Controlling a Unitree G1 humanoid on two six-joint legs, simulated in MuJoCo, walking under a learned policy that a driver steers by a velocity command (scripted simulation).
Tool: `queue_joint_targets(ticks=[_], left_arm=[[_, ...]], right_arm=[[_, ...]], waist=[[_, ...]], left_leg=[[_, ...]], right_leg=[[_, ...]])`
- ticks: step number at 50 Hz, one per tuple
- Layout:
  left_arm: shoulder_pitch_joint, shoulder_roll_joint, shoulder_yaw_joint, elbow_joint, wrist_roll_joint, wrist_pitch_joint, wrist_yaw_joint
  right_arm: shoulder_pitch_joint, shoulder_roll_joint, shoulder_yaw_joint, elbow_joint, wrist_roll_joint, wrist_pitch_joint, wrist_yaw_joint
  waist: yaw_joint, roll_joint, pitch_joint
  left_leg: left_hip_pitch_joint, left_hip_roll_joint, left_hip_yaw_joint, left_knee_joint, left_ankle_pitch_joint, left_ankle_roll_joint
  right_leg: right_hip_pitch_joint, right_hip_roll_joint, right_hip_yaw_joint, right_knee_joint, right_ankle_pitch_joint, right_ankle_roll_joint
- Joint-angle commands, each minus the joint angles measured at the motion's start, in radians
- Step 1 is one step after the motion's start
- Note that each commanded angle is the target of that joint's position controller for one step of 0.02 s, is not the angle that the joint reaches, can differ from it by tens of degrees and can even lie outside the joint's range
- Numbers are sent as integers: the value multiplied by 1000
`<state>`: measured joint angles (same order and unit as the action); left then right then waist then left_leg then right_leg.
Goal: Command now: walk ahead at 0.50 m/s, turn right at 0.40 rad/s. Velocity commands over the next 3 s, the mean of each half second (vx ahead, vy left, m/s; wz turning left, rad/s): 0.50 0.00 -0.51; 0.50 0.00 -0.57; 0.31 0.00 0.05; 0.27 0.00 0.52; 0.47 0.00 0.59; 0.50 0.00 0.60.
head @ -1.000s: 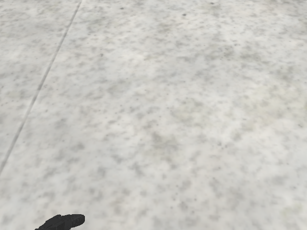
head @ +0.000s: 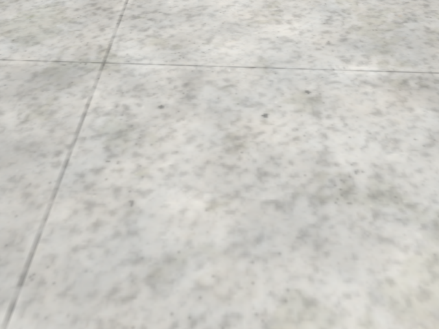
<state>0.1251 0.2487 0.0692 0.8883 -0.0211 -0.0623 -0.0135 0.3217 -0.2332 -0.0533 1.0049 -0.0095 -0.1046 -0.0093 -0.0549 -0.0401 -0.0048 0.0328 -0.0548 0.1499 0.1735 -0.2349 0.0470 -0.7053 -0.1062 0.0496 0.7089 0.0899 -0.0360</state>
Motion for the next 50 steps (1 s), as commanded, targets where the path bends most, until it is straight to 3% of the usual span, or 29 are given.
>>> queue_joint_targets(ticks=[1,3,5,6,7,8,9,10,11,12,13,14,16,18,21,24,29,31,32,33,34,35,36,37,38,39,41,45,50], left_arm=[[-147,26,-7,-107,0,-13,-21],[-177,30,-8,-140,-1,-13,-37],[-154,54,2,-161,-3,-13,-51],[-104,78,14,-160,-3,-10,-54],[12,116,36,-139,-4,-7,-54],[175,178,69,-102,-6,-5,-43],[302,277,96,-80,-4,6,-17],[264,307,92,-107,-2,-3,-21],[285,226,69,-105,7,-5,-21],[241,175,56,-110,8,-11,-17],[164,150,47,-127,6,-17,-20],[106,121,38,-145,9,-19,-18],[78,122,34,-163,14,-20,-11],[102,155,42,-164,10,-23,2],[149,180,49,-160,3,-17,20],[190,179,49,-154,-1,-7,25],[239,170,48,-141,-5,7,32],[221,171,49,-151,-1,14,36],[202,151,41,-163,1,15,35],[182,102,22,-185,11,10,30],[308,42,4,-208,-9,0,30],[333,102,5,-209,-19,-4,30],[259,185,26,-206,-21,1,29],[189,190,29,-220,-11,9,29],[149,176,31,-236,0,11,26],[146,160,34,-240,0,17,22],[164,114,27,-246,-10,29,16],[108,94,20,-285,-2,37,13],[-35,53,-2,-317,1,17,-13]], right_arm=[[38,-157,-31,-27,7,4,-9],[45,-168,-36,-26,13,21,-12],[12,-196,-44,-43,17,36,-19],[-1,-212,-49,-53,17,43,-25],[-18,-222,-51,-63,16,53,-30],[-32,-218,-47,-78,18,55,-33],[-5,-167,-29,-109,-8,40,-29],[59,-53,8,-149,-2,-2,-6],[-59,-150,-14,-169,36,-44,12],[-128,-166,-16,-193,58,-61,18],[-141,-154,-17,-188,44,-63,12],[-140,-168,-30,-183,21,-52,3],[-111,-155,-36,-192,8,-23,1],[-136,-133,-33,-212,-4,-5,-4],[-256,-114,-26,-255,-8,-2,-7],[-353,-95,-16,-289,3,-10,5],[-403,-147,-27,-331,17,-31,26],[-339,-169,-36,-321,19,-44,29],[-244,-192,-49,-298,13,-49,25],[-99,-238,-64,-282,-6,-54,17],[45,-327,-89,-257,-22,-41,11],[52,-266,-77,-248,6,-31,17],[-3,-185,-54,-270,14,-22,15],[-54,-158,-44,-281,8,-11,12],[-98,-139,-36,-276,2,-5,12],[-122,-122,-29,-274,-4,-5,11],[-130,-128,-32,-262,-1,-12,13],[-110,-178,-51,-239,2,-20,12],[-55,-202,-52,-207,14,-3,13]], waist=[[-26,75,103],[-25,79,109],[13,112,74],[46,138,29],[111,147,-37],[195,117,-123],[206,-69,-233],[112,-236,-360],[175,-110,-340],[166,-63,-213],[112,55,-121],[76,66,-82],[33,37,-53],[30,23,-31],[67,2,-3],[111,-33,4],[119,-60,0],[78,-93,-15],[27,-91,-63],[-42,-37,-186],[-24,228,-350],[-17,341,-354],[-35,214,-204],[-27,135,-111],[-5,111,-33],[22,131,-4],[42,155,13],[41,113,14],[-12,92,47]], left_leg=[[11,305,-39,-45,346,109],[85,333,-21,11,439,101],[112,343,11,115,726,80],[116,342,26,206,906,68],[90,327,44,367,1015,51],[-33,284,63,597,935,15],[-315,213,67,934,431,-26],[-702,-13,-113,1252,-332,-71],[-816,49,-265,1288,-300,-37],[-855,93,-248,1240,-221,-12],[-805,139,-241,1138,-151,-12],[-732,169,-236,1049,-117,-22],[-646,185,-233,965,-90,-48],[-645,177,-211,865,-32,-82],[-649,142,-197,632,163,-109],[-575,89,-185,427,324,-102],[-543,61,-224,301,254,-71],[-455,53,-214,271,177,-42],[-313,58,-203,238,191,-13],[-62,184,-307,276,179,48],[331,423,-701,246,31,207],[361,503,-944,159,-184,240],[234,462,-817,135,-264,192],[100,419,-671,122,-193,153],[-29,375,-567,89,-96,141],[-106,341,-487,61,-29,127],[-180,315,-377,10,51,131],[-151,329,-239,-27,221,157],[-127,288,-90,-28,277,125]], right_leg=[[-44,12,-41,-74,3,-14],[-60,24,-71,-98,-83,-32],[28,68,-126,-106,-185,-63],[116,106,-158,-95,-236,-82],[268,148,-178,-108,-252,-108],[525,167,-142,-171,-192,-149],[831,-39,177,-168,-150,-222],[1115,-249,764,-352,-301,-427],[1110,-222,719,-409,-326,-370],[994,-184,552,-405,-270,-324],[819,-138,433,-418,-168,-291],[693,-104,353,-433,-84,-272],[560,-71,307,-476,-27,-273],[495,-51,255,-497,32,-276],[460,-1,199,-494,6,-236],[443,29,188,-474,-89,-190],[577,-27,323,-358,-149,-169],[601,-32,367,-290,-103,-153],[579,11,349,-205,-47,-128],[472,66,285,21,-92,-91],[126,209,141,369,-420,-10],[-53,166,134,545,-686,2],[-113,112,142,613,-611,8],[-98,74,98,616,-534,14],[-74,46,86,564,-480,15],[-32,15,84,523,-445,13],[15,-8,58,480,-414,16],[-39,-27,55,350,-277,38],[46,11,-17,44,-82,23]])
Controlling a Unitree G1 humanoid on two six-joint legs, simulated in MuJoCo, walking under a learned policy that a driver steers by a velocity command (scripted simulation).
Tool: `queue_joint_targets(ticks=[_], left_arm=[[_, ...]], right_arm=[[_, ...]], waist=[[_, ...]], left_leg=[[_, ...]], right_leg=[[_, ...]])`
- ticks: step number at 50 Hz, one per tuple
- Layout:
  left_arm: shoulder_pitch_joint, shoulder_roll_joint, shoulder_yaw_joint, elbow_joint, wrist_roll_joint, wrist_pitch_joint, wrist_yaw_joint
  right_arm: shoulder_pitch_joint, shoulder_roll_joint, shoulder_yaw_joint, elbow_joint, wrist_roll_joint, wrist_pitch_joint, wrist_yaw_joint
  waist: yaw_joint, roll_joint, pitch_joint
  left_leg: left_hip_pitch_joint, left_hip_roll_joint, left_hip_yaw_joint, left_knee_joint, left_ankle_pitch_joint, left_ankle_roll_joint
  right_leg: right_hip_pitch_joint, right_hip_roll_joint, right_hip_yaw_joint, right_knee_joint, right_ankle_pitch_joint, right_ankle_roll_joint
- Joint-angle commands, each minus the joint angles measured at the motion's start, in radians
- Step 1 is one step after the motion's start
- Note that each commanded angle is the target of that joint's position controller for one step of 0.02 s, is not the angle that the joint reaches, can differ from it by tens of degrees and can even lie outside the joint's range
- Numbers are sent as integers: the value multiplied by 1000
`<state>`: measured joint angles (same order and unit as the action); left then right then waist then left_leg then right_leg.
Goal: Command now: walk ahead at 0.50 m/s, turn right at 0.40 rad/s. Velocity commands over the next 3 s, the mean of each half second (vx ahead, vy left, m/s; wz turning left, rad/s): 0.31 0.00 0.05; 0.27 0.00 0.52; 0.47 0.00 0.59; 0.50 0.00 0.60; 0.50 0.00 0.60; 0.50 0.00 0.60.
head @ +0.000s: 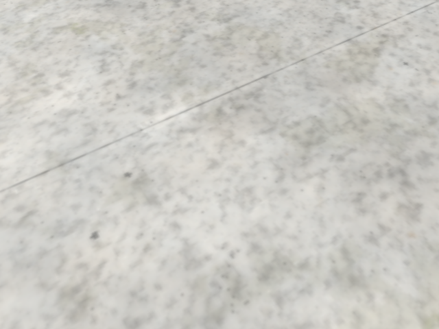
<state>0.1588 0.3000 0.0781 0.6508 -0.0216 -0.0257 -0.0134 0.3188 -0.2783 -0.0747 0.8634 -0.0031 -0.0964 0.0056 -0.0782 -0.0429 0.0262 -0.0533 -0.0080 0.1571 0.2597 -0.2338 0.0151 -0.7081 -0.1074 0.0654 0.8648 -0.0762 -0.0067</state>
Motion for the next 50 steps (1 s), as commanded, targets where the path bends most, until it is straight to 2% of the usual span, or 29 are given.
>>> queue_joint_targets(ticks=[1,5,6,7,8,9,10,11,12,13,14,15,18,20,23,29,31,32,33,34,35,36,37,38,39,41,44,46,50], left_arm=[[-101,-1,-14,-90,1,-23,-18],[-165,26,-10,-129,0,-28,-34],[-137,45,-1,-127,4,-29,-35],[-40,73,16,-101,15,-32,-32],[108,120,40,-55,25,-34,-23],[269,210,61,-26,48,-31,-3],[234,267,55,-41,65,-28,3],[247,185,41,-47,56,-28,-1],[193,146,25,-33,45,-32,-3],[137,111,16,-21,31,-37,-5],[82,85,11,-18,27,-40,-7],[39,69,7,-15,31,-44,-8],[-44,76,13,-1,51,-61,4],[-55,88,18,17,49,-58,22],[-51,99,23,38,43,-38,46],[-33,143,41,72,11,4,49],[-38,160,48,79,-5,12,48],[-26,149,47,87,-9,13,47],[6,113,39,100,2,11,43],[-37,48,17,64,37,4,37],[-80,33,10,1,35,-16,30],[-136,92,22,4,6,-38,16],[-151,110,28,2,-11,-52,4],[-140,110,33,23,2,-58,6],[-139,118,37,31,22,-61,10],[-134,96,36,41,29,-65,8],[-167,50,20,40,26,-69,7],[-201,33,10,32,21,-70,1],[-259,53,8,9,7,-82,-13]], right_arm=[[-32,-167,-32,-56,14,-7,-1],[17,-205,-40,-19,37,18,2],[11,-218,-42,-14,41,24,-1],[0,-219,-38,-7,44,32,-3],[8,-196,-25,-2,42,34,-7],[5,-131,4,-36,7,24,-6],[128,-35,38,-43,2,6,6],[70,-157,5,-10,35,1,6],[4,-165,-2,-38,56,4,6],[-19,-138,2,-33,44,12,-1],[-25,-132,-3,-27,30,27,-8],[6,-122,-6,-15,29,50,-12],[36,-82,-7,-23,24,93,-27],[-16,-74,-7,-58,14,101,-29],[-85,-64,-4,-97,12,103,-10],[-171,-92,-21,-182,12,123,26],[-158,-88,-27,-193,18,130,30],[-126,-98,-35,-184,18,130,25],[-39,-146,-60,-159,21,128,12],[57,-264,-94,-150,28,120,-7],[79,-316,-92,-172,10,93,4],[84,-237,-71,-176,10,66,17],[46,-189,-55,-182,15,48,15],[-2,-162,-46,-191,23,45,11],[-40,-141,-37,-200,28,47,3],[-50,-145,-35,-217,13,47,-14],[-17,-173,-46,-218,17,41,-29],[7,-181,-51,-214,21,44,-32],[48,-186,-55,-206,28,54,-29]], waist=[[0,94,27],[9,119,52],[38,137,28],[106,141,-30],[180,127,-125],[231,3,-285],[139,-222,-441],[206,-83,-475],[181,-87,-322],[143,-36,-234],[110,-36,-172],[72,-52,-149],[19,-61,-117],[25,-63,-94],[52,-62,-89],[81,-60,-66],[65,-52,-78],[52,-32,-90],[28,42,-122],[11,287,-138],[10,386,-176],[-28,232,-166],[-3,201,-119],[27,117,-80],[47,119,-55],[63,134,-59],[51,115,-60],[33,142,-48],[5,166,-24]], left_leg=[[-26,248,-91,-113,269,157],[97,308,-98,-54,392,146],[117,309,-85,4,546,135],[104,279,-62,142,745,111],[19,228,-34,330,798,73],[-232,158,-29,649,417,17],[-540,-11,-132,979,-426,-45],[-548,12,-294,1068,-430,-46],[-624,53,-274,1052,-391,-44],[-631,93,-248,977,-324,-48],[-596,115,-234,928,-265,-56],[-508,125,-226,912,-220,-64],[-436,105,-204,864,-111,-91],[-463,117,-202,769,-27,-92],[-440,118,-174,624,85,-80],[-440,92,-121,464,-26,-27],[-376,67,-84,375,-30,12],[-294,36,-64,310,-2,41],[-151,20,-101,247,34,85],[10,223,-422,175,191,188],[181,376,-887,32,-44,400],[186,376,-866,-19,-165,383],[134,340,-775,-16,-228,328],[58,299,-689,-13,-222,279],[-3,269,-626,-28,-177,253],[-56,215,-549,-53,-56,235],[-74,173,-461,-40,85,218],[-96,161,-448,-34,71,210],[-123,168,-489,0,24,204]], right_leg=[[60,20,-50,-154,82,-10],[81,53,-86,-267,-57,-54],[145,77,-106,-293,-97,-73],[306,114,-130,-356,-63,-97],[554,129,-134,-397,69,-124],[897,-84,92,-322,395,-189],[1121,-366,510,-386,589,-366],[1051,-335,449,-394,670,-352],[959,-289,257,-388,746,-310],[843,-231,169,-422,662,-263],[728,-199,113,-469,586,-239],[617,-180,59,-520,560,-229],[477,-180,-50,-602,545,-244],[479,-177,-106,-622,479,-234],[508,-167,-172,-627,385,-220],[612,-234,-166,-523,298,-190],[615,-244,-165,-471,170,-154],[587,-217,-186,-411,55,-123],[518,-158,-227,-259,-52,-79],[284,-41,-308,94,-283,-2],[-88,150,-143,330,-626,41],[-172,100,-6,399,-575,20],[-181,64,13,363,-471,-11],[-143,34,12,305,-390,-19],[-98,20,10,218,-312,-16],[-5,39,-10,121,-191,3],[60,74,-19,-82,-72,36],[102,93,-18,-194,-18,52],[172,114,-10,-318,3,58]])
Over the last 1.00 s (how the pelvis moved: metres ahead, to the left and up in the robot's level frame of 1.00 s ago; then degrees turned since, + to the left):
0.55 -0.12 0.00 -34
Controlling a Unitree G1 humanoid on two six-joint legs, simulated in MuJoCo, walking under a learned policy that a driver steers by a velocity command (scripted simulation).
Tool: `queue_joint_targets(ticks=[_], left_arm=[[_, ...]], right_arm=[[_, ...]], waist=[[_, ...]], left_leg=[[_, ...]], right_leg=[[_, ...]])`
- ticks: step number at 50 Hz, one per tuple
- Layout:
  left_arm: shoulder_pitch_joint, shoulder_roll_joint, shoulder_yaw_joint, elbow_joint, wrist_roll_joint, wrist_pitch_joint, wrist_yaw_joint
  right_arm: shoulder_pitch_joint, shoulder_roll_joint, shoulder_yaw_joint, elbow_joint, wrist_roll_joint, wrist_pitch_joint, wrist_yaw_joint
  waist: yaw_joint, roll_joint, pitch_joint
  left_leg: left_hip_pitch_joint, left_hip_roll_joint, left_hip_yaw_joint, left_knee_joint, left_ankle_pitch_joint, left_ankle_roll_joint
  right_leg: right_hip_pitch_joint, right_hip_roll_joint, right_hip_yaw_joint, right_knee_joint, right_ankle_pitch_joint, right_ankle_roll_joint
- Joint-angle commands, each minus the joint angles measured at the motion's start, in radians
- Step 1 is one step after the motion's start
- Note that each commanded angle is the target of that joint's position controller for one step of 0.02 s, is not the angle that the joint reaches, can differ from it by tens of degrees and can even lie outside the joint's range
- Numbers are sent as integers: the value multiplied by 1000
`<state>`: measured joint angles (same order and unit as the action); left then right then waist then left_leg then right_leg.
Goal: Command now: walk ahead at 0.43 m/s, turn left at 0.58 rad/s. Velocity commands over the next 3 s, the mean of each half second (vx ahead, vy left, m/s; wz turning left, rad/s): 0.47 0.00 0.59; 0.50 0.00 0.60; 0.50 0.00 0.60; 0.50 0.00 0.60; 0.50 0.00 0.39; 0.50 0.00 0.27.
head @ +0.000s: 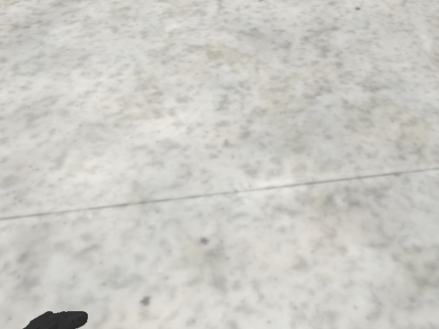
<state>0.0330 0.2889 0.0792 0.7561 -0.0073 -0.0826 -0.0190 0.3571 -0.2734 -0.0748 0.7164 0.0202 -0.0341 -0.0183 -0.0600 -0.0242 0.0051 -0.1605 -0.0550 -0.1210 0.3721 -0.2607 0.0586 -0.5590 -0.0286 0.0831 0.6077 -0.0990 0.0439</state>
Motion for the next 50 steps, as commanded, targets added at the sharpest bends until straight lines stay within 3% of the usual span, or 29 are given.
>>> queue_joint_targets(ticks=[1,3,5,6,7,8,9,10,11,13,15,19,23,26,29,30,31,32,33,34,35,36,37,38,40,43,47,50], left_arm=[[-133,74,9,-100,-9,-31,-11],[-100,99,18,-96,-12,-43,-15],[7,119,32,-64,-8,-54,-12],[110,150,47,-44,2,-59,-5],[260,216,62,-25,21,-58,6],[325,273,75,7,27,-46,-4],[273,179,52,-10,9,-44,-6],[235,128,37,-20,2,-36,-1],[195,104,27,-26,9,-30,2],[164,76,15,-16,18,-27,9],[174,84,17,-2,14,-34,11],[191,126,26,24,14,-33,17],[219,155,26,44,7,-20,24],[262,184,32,64,-8,-4,23],[262,232,45,64,-21,14,32],[259,245,48,62,-23,23,36],[248,230,42,55,-26,25,41],[282,155,15,34,11,19,39],[357,49,-24,-27,27,-12,21],[223,158,-3,-40,-9,-42,7],[152,173,0,-72,-35,-56,1],[146,154,-7,-68,-19,-63,8],[155,156,-3,-61,2,-60,13],[180,162,2,-54,7,-48,13],[196,142,0,-51,18,-25,14],[107,102,-14,-78,29,-11,18],[-48,71,-31,-115,17,-20,4],[-90,102,-21,-137,3,-30,-6]], right_arm=[[14,-189,-55,-59,6,-6,-4],[7,-184,-54,-64,5,-2,-4],[-19,-152,-44,-76,6,3,-6],[-36,-112,-31,-89,0,0,-6],[-38,-46,-9,-118,-9,-5,-6],[42,-48,-4,-159,17,-15,-9],[47,-143,-25,-123,25,-15,-9],[-23,-171,-33,-123,16,-11,-5],[-44,-157,-33,-120,7,-8,-4],[-74,-131,-32,-134,7,-3,10],[-87,-96,-23,-148,11,4,18],[-153,-75,-10,-179,4,6,25],[-277,-47,7,-206,3,-7,51],[-343,-47,9,-233,8,-8,71],[-290,-101,-18,-238,1,0,78],[-189,-138,-39,-217,1,4,75],[-19,-188,-69,-173,4,11,63],[108,-263,-93,-143,10,24,40],[46,-342,-90,-169,7,8,43],[79,-247,-67,-181,3,-6,51],[42,-213,-53,-166,-4,-19,53],[-19,-194,-46,-167,0,-25,52],[-80,-173,-39,-177,-7,-26,50],[-115,-155,-30,-189,-19,-28,46],[-130,-155,-29,-179,-16,-33,38],[-97,-180,-35,-152,-10,-32,16],[-41,-194,-40,-117,-1,-21,4],[1,-192,-41,-89,7,-16,4]], waist=[[-12,150,-4],[9,171,-12],[70,181,-41],[121,161,-100],[170,-5,-218],[122,-320,-261],[124,-196,-154],[133,-131,-63],[114,-78,-33],[89,-84,7],[85,-87,11],[92,-50,23],[137,-35,56],[150,-34,80],[84,-81,18],[21,-86,-41],[-75,-58,-126],[-102,97,-216],[27,304,-340],[-68,170,-378],[-55,140,-222],[-6,41,-137],[36,30,-91],[69,49,-77],[90,62,-62],[71,64,-20],[6,93,0],[-7,112,2]], left_leg=[[-16,219,-233,-99,46,157],[-10,225,-279,-58,47,144],[-36,186,-286,26,53,109],[-110,139,-248,153,65,72],[-295,47,-124,461,-62,15],[-575,-20,-46,729,-362,-20],[-666,53,-72,858,-296,-31],[-680,84,-46,885,-208,-33],[-645,112,-30,872,-134,-36],[-594,157,-21,825,-54,-40],[-592,169,3,798,-17,-50],[-627,175,25,651,111,-75],[-558,156,104,412,273,-58],[-529,134,152,308,245,-27],[-377,48,224,268,106,36],[-244,8,242,248,80,66],[10,-22,230,185,152,107],[322,135,-15,190,171,166],[568,366,-620,49,-49,356],[568,373,-676,-53,-130,332],[449,348,-537,-72,-59,290],[293,303,-425,-74,55,262],[168,268,-344,-83,170,245],[85,244,-298,-104,241,239],[-8,227,-251,-132,327,250],[-93,182,-168,-144,351,233],[-132,130,-133,-119,212,168],[-73,162,-212,-63,136,153]], right_leg=[[48,38,-24,-80,19,3],[116,45,-23,-112,-19,-14],[274,47,-41,-182,-8,-46],[447,-19,10,-181,-22,-83],[709,-213,235,-214,-148,-160],[854,-375,664,-329,-410,-286],[786,-371,640,-356,-547,-277],[689,-328,481,-351,-458,-241],[608,-283,368,-364,-339,-218],[504,-236,217,-399,-161,-205],[479,-225,125,-429,-56,-215],[499,-226,-20,-448,137,-227],[516,-204,-153,-444,191,-195],[586,-231,-198,-421,270,-180],[657,-243,-257,-248,731,-152],[648,-236,-273,-99,853,-142],[540,-207,-296,117,807,-112],[264,-152,-292,440,294,-72],[-119,55,-134,750,-508,-34],[-214,24,26,813,-466,-48],[-269,-11,11,771,-369,-62],[-226,-52,8,685,-289,-63],[-161,-77,7,606,-248,-53],[-99,-95,14,574,-222,-45],[-58,-95,-5,504,-201,-12],[-62,-71,-28,331,-60,29],[41,-2,-39,28,182,31],[73,17,-9,-63,177,16]])
Over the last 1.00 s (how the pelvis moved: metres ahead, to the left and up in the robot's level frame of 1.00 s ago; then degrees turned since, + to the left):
0.36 0.00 0.00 22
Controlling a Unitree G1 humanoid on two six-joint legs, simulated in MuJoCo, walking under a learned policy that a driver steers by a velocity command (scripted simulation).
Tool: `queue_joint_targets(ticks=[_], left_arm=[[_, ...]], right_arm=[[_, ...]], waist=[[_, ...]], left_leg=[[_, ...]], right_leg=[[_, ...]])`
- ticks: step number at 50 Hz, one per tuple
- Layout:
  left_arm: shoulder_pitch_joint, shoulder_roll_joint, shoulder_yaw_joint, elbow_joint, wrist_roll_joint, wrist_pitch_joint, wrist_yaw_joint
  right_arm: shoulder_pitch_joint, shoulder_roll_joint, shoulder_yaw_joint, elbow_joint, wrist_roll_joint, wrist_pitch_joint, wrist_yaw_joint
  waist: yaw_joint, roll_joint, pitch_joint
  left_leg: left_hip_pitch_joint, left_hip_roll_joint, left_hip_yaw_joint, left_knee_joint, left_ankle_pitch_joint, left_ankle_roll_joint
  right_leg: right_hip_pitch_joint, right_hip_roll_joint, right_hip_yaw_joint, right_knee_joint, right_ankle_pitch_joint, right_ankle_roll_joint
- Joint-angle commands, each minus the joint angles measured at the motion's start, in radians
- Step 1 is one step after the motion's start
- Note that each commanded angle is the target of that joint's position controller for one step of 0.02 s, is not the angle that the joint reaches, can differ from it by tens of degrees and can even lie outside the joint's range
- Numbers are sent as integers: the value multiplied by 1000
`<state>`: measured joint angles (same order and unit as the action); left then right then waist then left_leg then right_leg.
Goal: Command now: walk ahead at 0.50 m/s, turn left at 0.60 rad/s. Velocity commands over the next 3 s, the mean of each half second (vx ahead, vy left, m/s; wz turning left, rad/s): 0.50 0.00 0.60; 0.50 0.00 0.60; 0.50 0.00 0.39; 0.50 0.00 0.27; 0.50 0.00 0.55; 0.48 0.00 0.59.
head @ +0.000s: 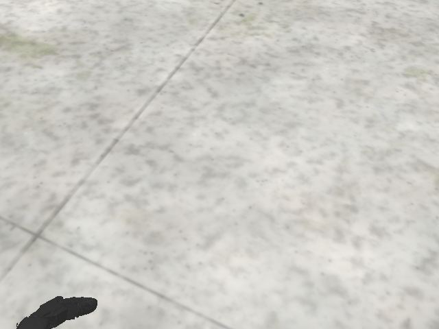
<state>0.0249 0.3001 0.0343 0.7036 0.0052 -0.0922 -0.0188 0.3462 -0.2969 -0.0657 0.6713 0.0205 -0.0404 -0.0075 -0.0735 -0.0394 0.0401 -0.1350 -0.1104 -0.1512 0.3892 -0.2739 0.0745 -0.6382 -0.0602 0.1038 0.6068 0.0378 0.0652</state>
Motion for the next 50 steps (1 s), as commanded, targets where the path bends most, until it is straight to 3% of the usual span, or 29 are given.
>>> queue_joint_targets(ticks=[1,3,4,5,6,7,8,9,10,11,13,15,18,22,26,27,29,30,31,32,33,34,35,36,37,38,41,46,50], left_arm=[[-79,105,31,-86,-11,-23,-9],[-38,127,45,-81,-15,-31,-11],[28,135,54,-65,-14,-35,-8],[127,163,70,-48,-3,-41,-2],[277,219,84,-37,11,-42,7],[342,281,100,1,17,-27,-2],[308,177,78,-22,-5,-23,-7],[271,126,64,-30,-8,-16,0],[225,110,56,-35,2,-10,2],[201,91,50,-26,6,-6,5],[190,74,46,-13,8,-13,12],[202,87,52,7,1,-21,13],[217,121,63,33,2,-20,16],[224,145,66,54,-2,-7,21],[280,180,74,86,-18,13,22],[283,190,78,91,-25,19,23],[276,222,87,90,-34,31,29],[272,237,92,88,-39,39,33],[255,234,90,83,-43,45,38],[264,197,75,70,-26,41,42],[366,40,23,8,21,19,25],[272,109,27,-9,-10,-20,12],[160,167,43,-42,-49,-39,5],[145,150,36,-49,-43,-50,8],[151,148,38,-35,-16,-50,15],[175,157,45,-28,-4,-41,15],[188,126,40,-23,11,-10,15],[-2,63,15,-71,9,-6,8],[-86,88,23,-101,-10,-18,-7]], right_arm=[[17,-161,-49,-39,8,-6,-9],[7,-158,-50,-36,5,0,-11],[-5,-143,-46,-39,4,4,-11],[-5,-102,-31,-45,0,3,-9],[15,-39,-7,-62,-18,1,-7],[145,-14,3,-92,20,-7,-8],[123,-124,-17,-59,27,-4,-13],[13,-168,-31,-70,17,2,-12],[-35,-159,-32,-78,6,7,-13],[-68,-144,-34,-88,-2,7,-10],[-56,-106,-31,-90,11,14,1],[-76,-75,-24,-100,9,22,4],[-128,-57,-16,-118,3,23,8],[-229,-38,-4,-132,4,9,33],[-337,-29,2,-170,8,4,59],[-345,-37,-1,-178,8,5,64],[-307,-72,-19,-181,1,10,68],[-233,-103,-37,-167,-1,15,66],[-84,-146,-64,-128,1,19,58],[93,-211,-97,-82,6,30,39],[57,-331,-110,-86,16,23,28],[95,-258,-86,-121,8,5,34],[63,-202,-67,-104,-2,-11,39],[7,-179,-59,-101,-1,-19,39],[-62,-149,-49,-108,-2,-20,37],[-105,-130,-40,-121,-14,-22,33],[-121,-135,-39,-108,-13,-27,19],[-54,-167,-48,-62,-3,-17,-7],[12,-169,-50,-23,7,-9,-10]], waist=[[11,136,-35],[39,171,-40],[76,180,-56],[123,164,-126],[173,33,-272],[105,-330,-364],[130,-188,-274],[154,-101,-160],[138,-34,-102],[124,-30,-54],[97,-77,-40],[95,-64,-25],[102,-33,-15],[136,-23,10],[167,-17,49],[159,-22,50],[113,-54,5],[64,-67,-45],[-25,-49,-123],[-106,19,-209],[33,314,-287],[-42,217,-445],[-59,153,-291],[-13,89,-194],[33,53,-132],[70,77,-110],[100,78,-80],[34,101,-30],[1,119,-25]], left_leg=[[-65,230,-215,-49,134,131],[-27,246,-270,12,145,116],[-32,228,-272,60,164,98],[-67,177,-234,189,192,64],[-194,107,-139,482,20,20],[-542,4,-31,784,-345,-38],[-650,82,-56,908,-290,-56],[-673,113,-26,931,-195,-63],[-635,146,1,911,-125,-68],[-617,173,2,866,-80,-70],[-552,208,21,818,-39,-69],[-571,219,38,775,-17,-76],[-622,229,44,664,76,-90],[-574,217,104,437,264,-81],[-544,194,170,289,262,-49],[-529,183,184,266,228,-33],[-425,123,236,244,126,8],[-321,83,259,235,83,35],[-111,44,268,173,134,72],[200,90,148,152,155,118],[540,366,-403,105,40,297],[588,445,-693,-60,-148,357],[488,416,-553,-97,-89,296],[336,375,-436,-100,3,264],[197,334,-340,-105,118,238],[99,306,-282,-123,214,231],[-47,272,-199,-160,350,236],[-147,185,-98,-146,267,167],[-97,213,-180,-86,163,140]], right_leg=[[161,52,-19,-85,8,-15],[212,56,-19,-104,-95,-44],[297,61,-37,-139,-108,-66],[464,20,-17,-148,-113,-103],[723,-161,161,-137,-161,-165],[976,-355,655,-269,-455,-317],[925,-350,687,-316,-658,-294],[812,-311,518,-322,-607,-254],[699,-269,390,-332,-464,-234],[620,-233,298,-350,-354,-234],[546,-191,169,-395,-250,-227],[534,-195,91,-426,-169,-245],[569,-208,-3,-447,-46,-260],[592,-177,-153,-450,35,-227],[671,-205,-223,-433,95,-207],[697,-214,-238,-410,166,-200],[739,-218,-278,-292,497,-180],[742,-213,-296,-170,649,-170],[675,-189,-323,21,673,-145],[450,-153,-322,303,434,-106],[-19,38,-265,671,-564,-45],[-135,78,-26,798,-639,-52],[-211,30,-11,780,-534,-70],[-179,-10,-16,690,-445,-79],[-114,-40,-18,605,-399,-69],[-42,-59,-10,558,-364,-60],[27,-55,-39,448,-317,-16],[94,13,-60,81,-3,16],[153,50,-32,-64,47,-3]])
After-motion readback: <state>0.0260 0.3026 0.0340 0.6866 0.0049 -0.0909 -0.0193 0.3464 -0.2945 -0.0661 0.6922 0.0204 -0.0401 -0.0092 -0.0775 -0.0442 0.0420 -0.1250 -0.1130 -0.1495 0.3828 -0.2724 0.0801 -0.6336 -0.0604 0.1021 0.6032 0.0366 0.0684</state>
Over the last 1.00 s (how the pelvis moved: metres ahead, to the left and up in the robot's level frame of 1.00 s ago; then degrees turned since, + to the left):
0.50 0.12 0.00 36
